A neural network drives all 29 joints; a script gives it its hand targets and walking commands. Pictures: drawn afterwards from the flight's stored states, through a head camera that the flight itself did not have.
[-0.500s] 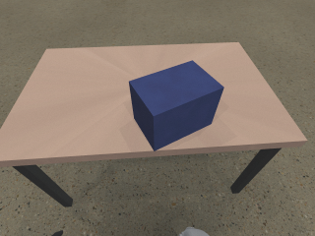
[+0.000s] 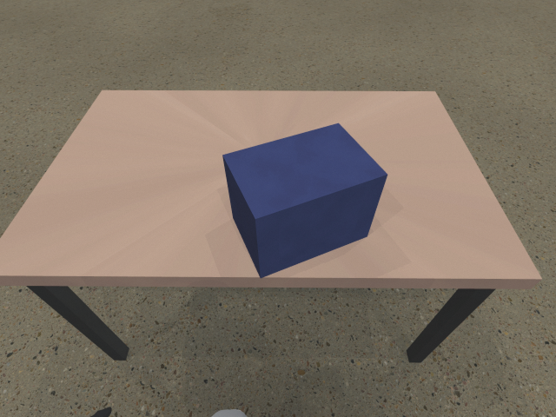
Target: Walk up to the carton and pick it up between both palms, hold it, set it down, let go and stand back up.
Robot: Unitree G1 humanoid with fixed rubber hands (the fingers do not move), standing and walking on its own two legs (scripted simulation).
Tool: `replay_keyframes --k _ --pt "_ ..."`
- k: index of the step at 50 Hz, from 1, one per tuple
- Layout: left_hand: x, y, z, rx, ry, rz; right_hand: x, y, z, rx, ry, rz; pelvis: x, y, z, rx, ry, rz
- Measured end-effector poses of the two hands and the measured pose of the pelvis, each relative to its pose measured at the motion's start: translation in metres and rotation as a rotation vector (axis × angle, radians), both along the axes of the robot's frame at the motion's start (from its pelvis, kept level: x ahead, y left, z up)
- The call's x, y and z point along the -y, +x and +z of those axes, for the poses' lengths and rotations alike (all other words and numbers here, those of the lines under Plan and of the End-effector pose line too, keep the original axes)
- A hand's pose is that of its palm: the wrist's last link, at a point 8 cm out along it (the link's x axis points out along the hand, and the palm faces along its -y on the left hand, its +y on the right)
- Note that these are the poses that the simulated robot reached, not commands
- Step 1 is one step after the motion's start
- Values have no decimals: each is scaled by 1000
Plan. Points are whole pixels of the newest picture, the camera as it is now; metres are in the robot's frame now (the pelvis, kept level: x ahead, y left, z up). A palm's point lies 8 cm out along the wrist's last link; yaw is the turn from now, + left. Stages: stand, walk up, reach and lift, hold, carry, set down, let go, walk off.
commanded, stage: walk up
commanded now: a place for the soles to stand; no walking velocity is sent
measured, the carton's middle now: (300, 199) +0.52 -0.03 -0.02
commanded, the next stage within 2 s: none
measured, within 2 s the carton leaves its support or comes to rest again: neither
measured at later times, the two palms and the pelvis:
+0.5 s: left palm out of the picture +0.15 +0.29 -0.10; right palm out of the picture +0.12 -0.31 -0.11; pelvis +0.06 +0.00 +0.00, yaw +2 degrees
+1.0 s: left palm (86, 400) +0.19 +0.31 -0.10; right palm (482, 404) +0.18 -0.29 -0.11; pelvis +0.10 +0.01 +0.00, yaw +2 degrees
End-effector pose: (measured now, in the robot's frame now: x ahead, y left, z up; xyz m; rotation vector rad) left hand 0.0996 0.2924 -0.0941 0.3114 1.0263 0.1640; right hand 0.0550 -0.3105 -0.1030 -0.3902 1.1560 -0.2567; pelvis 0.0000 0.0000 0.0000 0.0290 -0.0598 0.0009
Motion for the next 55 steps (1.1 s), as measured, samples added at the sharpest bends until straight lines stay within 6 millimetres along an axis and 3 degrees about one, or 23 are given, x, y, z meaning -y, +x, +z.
replay_keyframes --k 7,11,16,24,32,46,55 --pt "-13 -6 -18 -22 -44 40 -13 16 9 -13 -33 45 -14 8 -3 -16 -41 38" --pt "-18 0 -20 -42 -56 40 -18 20 15 -1 -41 53 -20 16 -1 -22 -44 35" --pt "-15 14 -21 -58 -54 39 -15 30 13 -25 -37 51 -18 31 -1 -39 -40 34" --pt "1 44 -13 -35 -10 26 -2 62 -3 -29 18 50 2 60 -4 -38 -27 28" --pt "-7 68 -5 -12 24 26 -10 88 -9 -9 48 61 -1 81 -5 -35 -33 29" --pt "-13 84 -8 -4 27 30 -19 122 -8 27 46 72 -8 97 -6 -36 -41 29" --pt "-9 87 -9 4 26 29 -15 123 -8 42 47 77 -4 97 -7 -32 -35 29"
